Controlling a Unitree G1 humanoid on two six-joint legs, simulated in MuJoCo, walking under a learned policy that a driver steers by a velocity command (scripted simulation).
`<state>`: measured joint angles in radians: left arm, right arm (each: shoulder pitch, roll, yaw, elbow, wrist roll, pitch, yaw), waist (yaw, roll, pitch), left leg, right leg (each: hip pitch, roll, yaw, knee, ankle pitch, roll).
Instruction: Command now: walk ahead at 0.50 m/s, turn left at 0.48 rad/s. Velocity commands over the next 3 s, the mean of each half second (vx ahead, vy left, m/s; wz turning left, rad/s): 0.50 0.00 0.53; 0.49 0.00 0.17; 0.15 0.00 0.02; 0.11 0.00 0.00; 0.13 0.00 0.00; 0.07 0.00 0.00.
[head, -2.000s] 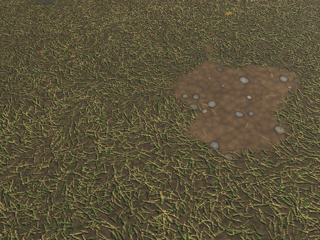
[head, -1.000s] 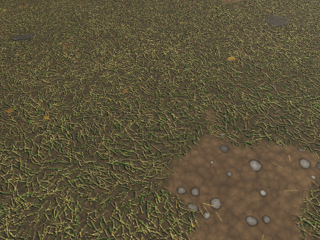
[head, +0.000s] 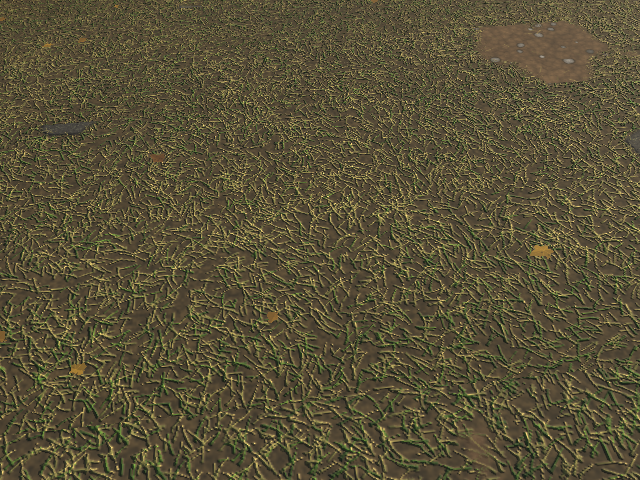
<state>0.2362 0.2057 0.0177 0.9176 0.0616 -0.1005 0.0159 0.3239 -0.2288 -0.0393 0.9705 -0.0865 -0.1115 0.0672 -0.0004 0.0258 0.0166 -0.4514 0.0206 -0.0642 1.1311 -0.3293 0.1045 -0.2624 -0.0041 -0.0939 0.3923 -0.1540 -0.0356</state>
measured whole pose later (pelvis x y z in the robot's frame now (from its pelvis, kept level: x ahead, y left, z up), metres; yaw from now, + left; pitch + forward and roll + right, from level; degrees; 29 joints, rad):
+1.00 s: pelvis +0.54 +0.15 -0.04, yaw +21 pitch +4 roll -2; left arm 0.46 0.20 0.01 0.97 0.07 -0.11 -0.03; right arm 0.22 -0.24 -0.02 0.84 -0.09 -0.09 0.03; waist 0.07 0.04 -0.09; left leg -0.80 0.02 -0.11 1.39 -0.30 -0.03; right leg -0.38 0.06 -0.08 0.80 -0.49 -0.08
